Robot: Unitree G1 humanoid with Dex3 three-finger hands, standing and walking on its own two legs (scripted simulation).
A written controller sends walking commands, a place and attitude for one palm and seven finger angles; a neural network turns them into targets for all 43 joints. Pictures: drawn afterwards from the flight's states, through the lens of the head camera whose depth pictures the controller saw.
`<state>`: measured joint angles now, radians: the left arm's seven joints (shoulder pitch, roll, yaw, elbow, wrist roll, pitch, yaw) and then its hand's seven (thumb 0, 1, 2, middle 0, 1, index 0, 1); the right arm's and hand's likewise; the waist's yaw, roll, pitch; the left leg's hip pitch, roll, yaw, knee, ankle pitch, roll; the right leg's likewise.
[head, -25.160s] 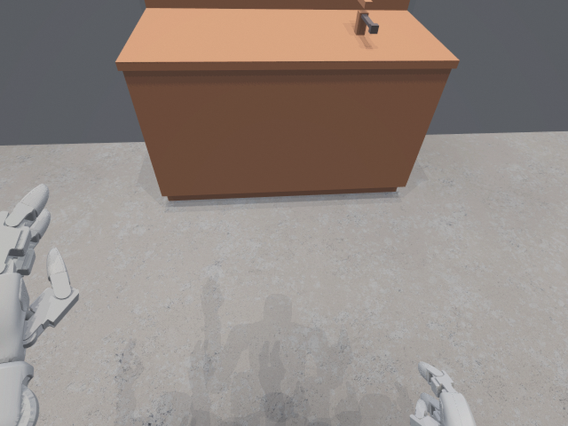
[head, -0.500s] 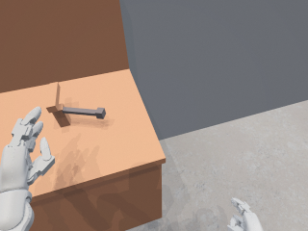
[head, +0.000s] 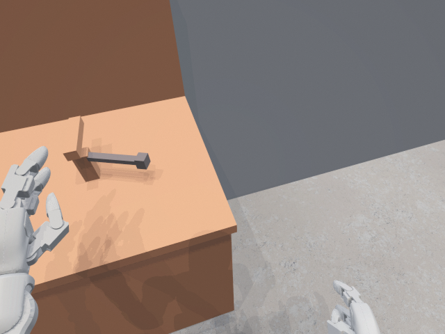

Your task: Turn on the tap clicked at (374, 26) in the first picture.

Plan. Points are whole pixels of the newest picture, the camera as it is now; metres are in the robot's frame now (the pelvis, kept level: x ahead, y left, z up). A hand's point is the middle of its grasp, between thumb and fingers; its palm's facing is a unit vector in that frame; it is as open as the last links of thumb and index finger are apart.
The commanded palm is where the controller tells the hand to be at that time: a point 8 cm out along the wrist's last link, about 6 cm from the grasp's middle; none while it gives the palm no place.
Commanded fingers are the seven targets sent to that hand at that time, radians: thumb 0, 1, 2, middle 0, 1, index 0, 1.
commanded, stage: step back with the hand held close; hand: left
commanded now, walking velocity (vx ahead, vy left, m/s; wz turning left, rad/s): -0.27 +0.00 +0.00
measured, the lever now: (142, 160) +0.47 +0.25 +0.03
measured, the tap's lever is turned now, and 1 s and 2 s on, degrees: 64 64 64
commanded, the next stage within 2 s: stop stepping back and stand still in 1.30 s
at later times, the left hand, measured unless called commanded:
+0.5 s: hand (35, 275) +0.15 +0.26 +0.15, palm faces +0.38 -0.81 -0.44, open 7.4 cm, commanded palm +0.10 +0.30 +0.17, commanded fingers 0.00 0.90 0.90 -0.20 -0.30 -0.20 -0.30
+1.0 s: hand out of the picture +0.06 +0.28 +0.16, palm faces +0.48 -0.76 -0.44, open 7.4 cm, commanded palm +0.00 +0.31 +0.17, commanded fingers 0.00 0.90 0.90 -0.20 -0.30 -0.20 -0.30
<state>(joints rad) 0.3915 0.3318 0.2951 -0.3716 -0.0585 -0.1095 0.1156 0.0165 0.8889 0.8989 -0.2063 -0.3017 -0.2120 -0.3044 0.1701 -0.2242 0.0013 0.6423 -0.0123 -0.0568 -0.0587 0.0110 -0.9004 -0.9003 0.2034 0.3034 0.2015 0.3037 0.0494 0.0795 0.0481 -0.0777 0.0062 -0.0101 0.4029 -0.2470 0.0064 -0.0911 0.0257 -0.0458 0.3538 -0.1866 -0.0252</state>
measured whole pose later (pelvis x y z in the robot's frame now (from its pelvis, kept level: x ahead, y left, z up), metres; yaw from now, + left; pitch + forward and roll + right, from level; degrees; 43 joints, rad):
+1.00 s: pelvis -0.13 +0.02 -0.02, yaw +5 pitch -1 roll -4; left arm 0.43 0.39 0.37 -0.48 0.01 -0.20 0.15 0.02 0.89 0.90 -0.21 -0.30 -0.22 -0.31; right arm 0.21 -0.19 -0.05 0.61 -0.01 -0.07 -0.07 0.01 -0.90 -0.90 0.20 0.30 0.20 0.30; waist -0.02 0.05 0.01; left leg -0.46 0.03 0.00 0.55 -0.08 0.05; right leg -0.39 0.10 0.03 0.94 -0.36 0.02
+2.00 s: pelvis -0.29 +0.00 -0.01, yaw -1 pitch -2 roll +0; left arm 0.46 0.35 0.34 -0.39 -0.03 -0.14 0.16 0.02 0.89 0.90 -0.21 -0.30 -0.21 -0.30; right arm 0.27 -0.19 0.01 0.65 0.00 -0.10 -0.08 0.01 -0.90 -0.90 0.20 0.30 0.20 0.30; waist -0.01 0.04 -0.04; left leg -0.20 0.02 0.00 0.54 -0.31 -0.01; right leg -0.27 0.03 -0.02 0.53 -0.23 -0.03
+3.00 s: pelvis -0.25 +0.00 -0.02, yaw +1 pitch -1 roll -1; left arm 0.42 0.33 0.32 -0.40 -0.02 -0.11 0.17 0.02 0.89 0.90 -0.20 -0.30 -0.21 -0.30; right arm 0.27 -0.20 0.01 0.64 -0.01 -0.07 -0.07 0.01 -0.90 -0.90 0.20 0.30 0.20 0.30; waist -0.01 0.06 -0.03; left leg -0.21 0.02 -0.03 0.64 -0.41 0.01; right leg -0.25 0.04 -0.05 0.59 -0.33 -0.03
